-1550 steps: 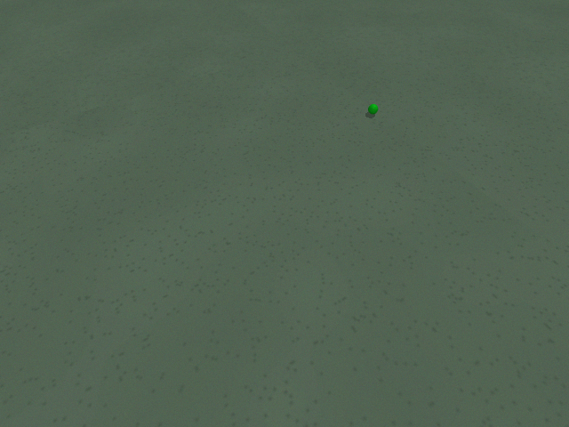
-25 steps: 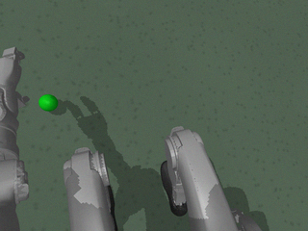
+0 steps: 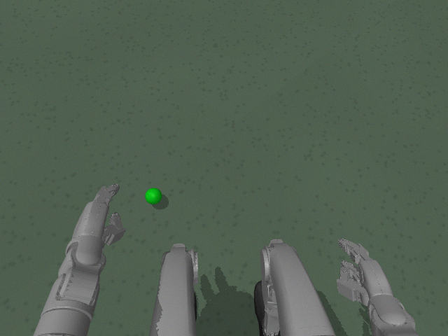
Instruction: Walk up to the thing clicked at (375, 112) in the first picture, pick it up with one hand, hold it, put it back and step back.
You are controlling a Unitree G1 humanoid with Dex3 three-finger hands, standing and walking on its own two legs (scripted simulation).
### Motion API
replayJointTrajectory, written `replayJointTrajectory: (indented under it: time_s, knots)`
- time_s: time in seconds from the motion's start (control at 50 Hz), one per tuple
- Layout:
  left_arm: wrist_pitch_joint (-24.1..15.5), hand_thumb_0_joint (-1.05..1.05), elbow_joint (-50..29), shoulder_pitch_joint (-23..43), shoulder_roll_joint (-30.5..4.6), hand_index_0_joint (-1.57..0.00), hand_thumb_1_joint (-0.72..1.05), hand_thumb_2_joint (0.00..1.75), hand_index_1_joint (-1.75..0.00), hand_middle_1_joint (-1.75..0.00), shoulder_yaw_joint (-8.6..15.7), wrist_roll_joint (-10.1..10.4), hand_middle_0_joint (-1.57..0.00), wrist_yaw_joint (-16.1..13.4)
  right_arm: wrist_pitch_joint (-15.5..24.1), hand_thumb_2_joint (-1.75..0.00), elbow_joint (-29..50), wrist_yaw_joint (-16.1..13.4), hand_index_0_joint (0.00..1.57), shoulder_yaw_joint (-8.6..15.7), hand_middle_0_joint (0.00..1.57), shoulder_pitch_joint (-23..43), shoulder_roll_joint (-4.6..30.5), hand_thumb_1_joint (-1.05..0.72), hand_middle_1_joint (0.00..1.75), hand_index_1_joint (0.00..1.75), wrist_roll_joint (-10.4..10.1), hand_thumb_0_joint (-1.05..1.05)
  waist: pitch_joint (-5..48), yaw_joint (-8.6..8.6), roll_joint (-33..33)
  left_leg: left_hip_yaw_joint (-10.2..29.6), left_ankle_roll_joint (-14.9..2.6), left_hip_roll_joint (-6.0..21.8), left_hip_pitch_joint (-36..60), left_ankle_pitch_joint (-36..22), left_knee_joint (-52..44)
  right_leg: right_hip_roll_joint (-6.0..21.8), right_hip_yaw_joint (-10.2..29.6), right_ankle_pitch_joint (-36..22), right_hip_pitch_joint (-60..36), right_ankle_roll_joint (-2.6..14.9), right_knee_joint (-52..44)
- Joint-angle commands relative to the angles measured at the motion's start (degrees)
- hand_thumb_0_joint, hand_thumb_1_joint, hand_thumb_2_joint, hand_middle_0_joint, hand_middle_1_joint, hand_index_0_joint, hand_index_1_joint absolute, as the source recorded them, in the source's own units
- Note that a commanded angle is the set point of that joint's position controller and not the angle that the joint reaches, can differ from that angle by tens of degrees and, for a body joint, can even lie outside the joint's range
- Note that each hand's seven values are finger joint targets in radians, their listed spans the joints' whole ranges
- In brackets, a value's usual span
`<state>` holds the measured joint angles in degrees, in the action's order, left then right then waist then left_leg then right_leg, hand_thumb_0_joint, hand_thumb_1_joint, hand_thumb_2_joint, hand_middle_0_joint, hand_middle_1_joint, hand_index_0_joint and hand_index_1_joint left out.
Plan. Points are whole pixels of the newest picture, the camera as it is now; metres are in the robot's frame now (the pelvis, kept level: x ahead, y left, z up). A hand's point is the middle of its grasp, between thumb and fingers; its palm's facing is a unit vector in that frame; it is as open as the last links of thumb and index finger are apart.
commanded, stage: home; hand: left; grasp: from above
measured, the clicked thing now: (153, 196) +0.52 +0.24 -0.51
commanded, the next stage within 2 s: none
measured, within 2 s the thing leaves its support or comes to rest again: neither
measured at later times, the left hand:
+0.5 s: hand (91, 249) +0.25 +0.19 +0.10, palm faces +0.09 -0.97 -0.21, open 7.4 cm
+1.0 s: hand (80, 265) +0.23 +0.18 +0.13, palm faces +0.10 -0.97 -0.20, open 7.4 cm
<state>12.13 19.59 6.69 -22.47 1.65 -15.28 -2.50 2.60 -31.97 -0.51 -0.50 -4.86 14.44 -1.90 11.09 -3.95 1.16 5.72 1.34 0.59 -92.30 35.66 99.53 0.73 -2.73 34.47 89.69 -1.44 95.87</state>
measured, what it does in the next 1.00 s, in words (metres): rises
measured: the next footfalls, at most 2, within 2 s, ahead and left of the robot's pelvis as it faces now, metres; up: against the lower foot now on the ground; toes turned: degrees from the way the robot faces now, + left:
none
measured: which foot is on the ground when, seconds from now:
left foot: down 0.00-1.00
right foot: down 0.00-1.00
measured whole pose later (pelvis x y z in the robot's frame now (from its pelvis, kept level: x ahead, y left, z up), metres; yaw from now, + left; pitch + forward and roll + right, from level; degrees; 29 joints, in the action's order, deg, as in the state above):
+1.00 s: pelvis +0.08 +0.00 +0.17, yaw +3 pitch +10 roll -3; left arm 25.4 -7.9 -29.1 -12.6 1.7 2.4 -1.1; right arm 13.5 -30.1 -10.0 -2.3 -15.7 12.4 -0.2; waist 9.0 -2.1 2.3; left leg 4.3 1.2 1.5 -39.9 28.5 58.0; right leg 0.7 -3.1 27.2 37.1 -1.1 54.1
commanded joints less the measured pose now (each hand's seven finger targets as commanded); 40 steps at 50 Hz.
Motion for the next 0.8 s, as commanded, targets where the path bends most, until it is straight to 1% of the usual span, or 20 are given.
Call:
replayJointTrajectory:
  time_s: [0.0,0.02,0.06,0.14,0.16,0.18,0.2,0.22,0.24,0.28,0.3,0.34,0.38,0.4,0.42,0.52,0.58,0.66,0.7,0.78]
  knots:
    - [1.4,0.0,-15.9,4.5,-7.6,-0.2,0.9,0.9,-0.3,-0.3,4.4,7.2,-0.2,-2.3,3.4,-0.9,6.2,-2.4,0.2,3.3,0.2,-2.9,8.6,-0.9,0.3,0.3,-0.4,0.0,24.0,-1.53,6.1,-0.3,-2.59,-0.2,27.7,-0.2,-22.3,-1.5,0.8,-2.8,-20.7,2.36,-19.9]
    - [2.2,0.0,-15.6,1.4,-5.8,-0.2,0.9,0.9,-0.3,-0.3,3.5,8.3,-0.2,-2.3,3.8,-0.9,6.3,-2.8,0.2,3.1,0.2,-2.8,8.0,-0.9,0.3,0.3,-0.5,0.0,21.4,-1.79,5.3,-0.8,-2.57,-0.3,27.8,-1.1,-23.4,-1.6,0.9,-3.4,-22.2,2.36,-21.6]
    - [3.5,0.0,-17.5,-1.2,-5.9,-0.2,0.9,0.9,-0.3,-0.3,4.7,10.3,-0.2,-2.8,4.4,-0.9,6.7,-3.5,0.2,2.6,0.2,-3.0,7.4,-0.9,0.3,0.3,-0.7,0.0,20.1,-1.33,4.5,-1.0,-2.64,-0.3,30.1,-2.1,-25.8,-1.7,1.4,-3.9,-26.0,2.36,-25.0]
    - [6.2,0.0,-21.2,-7.8,-2.1,-0.2,0.9,0.9,-0.3,-0.3,4.5,13.9,-0.2,-3.1,5.9,-0.9,7.3,-5.1,0.2,1.6,0.2,-4.3,6.0,-0.9,0.3,0.3,-0.9,0.0,18.0,-1.27,3.3,-1.2,-2.59,-0.4,35.6,-5.4,-31.2,-1.6,1.8,-6.8,-34.0,2.26,-31.1]
    - [6.8,0.0,-21.6,-9.5,-2.0,-0.2,0.9,0.9,-0.3,-0.3,5.6,14.8,-0.2,-3.1,6.2,-0.9,7.3,-5.6,0.2,1.6,0.2,-4.7,5.9,-0.9,0.3,0.3,-0.9,0.0,17.8,-0.77,3.4,-1.4,-2.53,-0.4,37.1,-7.0,-32.1,-1.7,1.7,-8.1,-35.2,2.32,-32.0]
    - [7.3,0.0,-23.2,-10.9,-0.8,-0.2,0.9,0.9,-0.3,-0.3,5.0,15.6,-0.2,-3.0,6.6,-0.9,7.5,-6.2,0.2,1.3,0.2,-5.0,5.6,-0.9,0.3,0.3,-0.8,0.0,17.2,-1.08,4.1,-1.4,-2.41,-0.4,38.8,-8.8,-33.4,-1.7,1.5,-9.7,-36.7,2.25,-33.2]
    - [7.9,0.0,-23.8,-13.2,-0.7,-0.2,0.9,0.9,-0.3,-0.3,6.1,16.5,-0.2,-3.1,6.9,-0.9,7.8,-6.8,0.2,1.1,0.2,-5.6,5.5,-0.9,0.3,0.3,-0.9,0.0,16.6,-0.55,3.4,-1.3,-2.38,-0.4,40.3,-9.1,-34.9,-1.7,1.4,-9.9,-38.4,2.21,-34.6]
    - [8.3,0.0,-24.8,-14.7,0.3,-0.2,0.9,0.9,-0.3,-0.3,5.1,17.0,-0.2,-2.9,7.3,-0.9,7.7,-7.2,0.2,0.9,0.2,-5.7,5.2,-0.9,0.3,0.3,-0.9,0.0,15.6,-0.78,3.7,-1.2,-2.27,-0.3,41.7,-10.8,-36.2,-1.8,1.1,-11.5,-40.2,2.14,-35.7]
    - [8.7,0.0,-25.7,-16.0,0.4,-0.2,0.9,0.9,-0.3,-0.3,6.0,17.5,-0.2,-2.9,7.7,-0.9,7.9,-7.7,0.2,0.8,0.2,-6.2,5.1,-0.9,0.3,0.3,-0.9,0.0,15.6,-0.48,3.9,-1.6,-2.22,-0.4,43.4,-12.3,-37.0,-1.8,1.2,-12.7,-41.6,2.18,-36.8]
    - [9.3,0.0,-27.5,-19.2,1.8,-0.2,0.9,0.9,-0.3,-0.3,5.5,18.3,-0.2,-2.7,8.3,-0.9,8.2,-8.5,0.2,0.8,0.2,-7.0,4.8,-0.9,0.3,0.3,-0.6,0.0,13.6,-0.66,4.4,-1.7,-2.07,-0.4,45.8,-14.9,-39.3,-1.8,0.9,-14.9,-43.9,2.1,-39.0]
    - [9.7,0.0,-28.7,-21.5,1.8,-0.2,0.9,0.9,-0.3,-0.3,6.0,18.7,-0.2,-2.7,8.5,-0.9,8.5,-8.9,0.2,0.8,0.2,-7.5,4.6,-0.9,0.3,0.3,-0.5,0.0,13.5,-0.24,4.4,-2.0,-2.03,-0.5,47.6,-16.3,-40.4,-1.9,0.7,-16.3,-45.9,1.96,-40.4]
    - [10.4,0.0,-30.7,-24.6,3.1,-0.2,0.9,0.9,-0.3,-0.3,5.1,19.1,-0.2,-2.3,9.1,-0.9,9.1,-9.4,0.2,0.7,0.2,-8.6,4.5,-0.9,0.3,0.3,-0.3,0.0,11.8,-0.28,4.3,-2.2,-1.87,-0.5,50.3,-18.5,-42.8,-2.0,0.3,-18.1,-48.3,1.93,-42.5]
    - [11.0,0.0,-33.4,-28.1,3.1,-0.2,0.9,0.9,-0.3,-0.3,5.3,19.4,-0.2,-2.1,9.5,-0.9,9.9,-9.9,0.2,0.9,0.2,-9.2,4.4,-0.9,0.3,0.3,-0.2,0.0,11.0,0.52,4.8,-2.4,-1.79,-0.5,53.0,-21.2,-44.7,-2.1,0.0,-20.4,-50.8,1.9,-44.5]
    - [11.3,0.0,-33.8,-29.9,3.8,-0.2,0.9,0.9,-0.3,-0.3,4.6,19.4,-0.2,-2.0,9.7,-0.9,10.1,-10.1,0.2,1.0,0.2,-9.6,4.3,-0.9,0.3,0.3,-0.1,0.0,11.0,0.02,3.9,-2.4,-1.82,-0.5,54.0,-23.1,-45.2,-2.1,-0.3,-22.1,-52.0,1.9,-45.2]
    - [11.3,0.0,-36.0,-30.9,3.5,-0.2,0.9,0.9,-0.3,-0.3,4.7,19.4,-0.2,-1.8,10.0,-0.9,10.4,-10.3,0.2,0.9,0.2,-9.5,4.2,-0.9,0.3,0.3,0.0,0.0,10.5,0.6,3.3,-2.5,-1.82,-0.5,54.9,-23.8,-46.0,-2.3,-0.6,-22.6,-53.2,1.73,-45.9]
    - [11.8,0.0,-37.7,-35.8,4.9,-0.2,0.9,0.9,-0.3,-0.3,3.6,19.0,-0.2,-0.8,11.2,-0.9,11.2,-10.8,0.2,1.2,0.2,-9.5,4.1,-0.9,0.3,0.3,0.6,0.0,4.9,0.51,2.3,-2.5,-1.94,-0.5,56.8,-23.0,-49.3,-2.6,-1.3,-21.5,-54.1,1.7,-49.0]
    - [11.8,0.0,-39.0,-35.7,4.7,-0.2,0.9,0.9,-0.3,-0.3,3.3,18.7,-0.2,0.0,12.0,-0.9,11.5,-10.9,0.2,1.3,0.2,-8.9,4.4,-0.9,0.3,0.3,0.8,0.0,2.5,0.49,1.5,-2.7,-2.12,-0.5,57.1,-21.0,-50.7,-2.6,-1.9,-19.4,-54.1,1.56,-50.0]
    - [11.7,0.0,-38.4,-35.5,4.7,-0.2,0.9,0.9,-0.3,-0.3,3.1,18.3,-0.2,0.8,13.0,-0.9,11.5,-10.8,0.2,1.6,0.2,-8.7,4.8,-0.9,0.3,0.3,1.3,0.0,1.3,0.4,-0.6,-3.2,-2.3,-0.8,57.2,-21.0,-50.3,-2.2,-1.8,-19.8,-54.5,1.06,-50.8]
    - [11.3,0.0,-37.7,-33.7,4.2,-0.2,0.9,0.9,-0.3,-0.3,3.6,18.1,-0.2,1.0,13.4,-0.9,11.2,-10.8,0.2,1.7,0.2,-8.6,5.0,-0.9,0.3,0.3,1.4,0.0,1.2,0.3,0.0,-3.5,-2.34,-0.9,57.4,-20.4,-50.3,-2.0,-1.5,-19.3,-54.4,1.06,-50.8]
    - [11.0,0.0,-38.5,-33.9,4.0,-0.2,0.9,0.9,-0.3,-0.3,3.6,17.6,-0.2,1.1,14.0,-0.9,11.2,-10.5,0.2,1.7,0.2,-8.2,5.2,-0.9,0.3,0.3,1.5,0.0,2.0,1.16,2.0,-3.0,-1.82,-0.7,58.4,-19.8,-51.4,-2.1,-2.0,-18.3,-54.7,1.32,-50.0]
